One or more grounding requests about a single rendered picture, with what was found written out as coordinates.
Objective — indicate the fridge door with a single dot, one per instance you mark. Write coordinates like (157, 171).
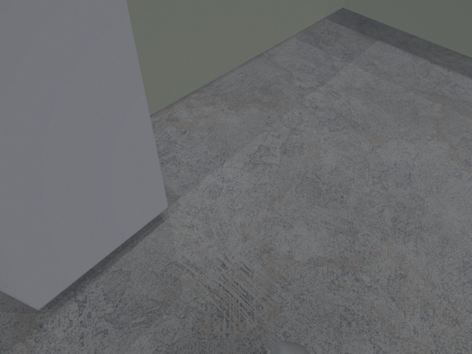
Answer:
(79, 168)

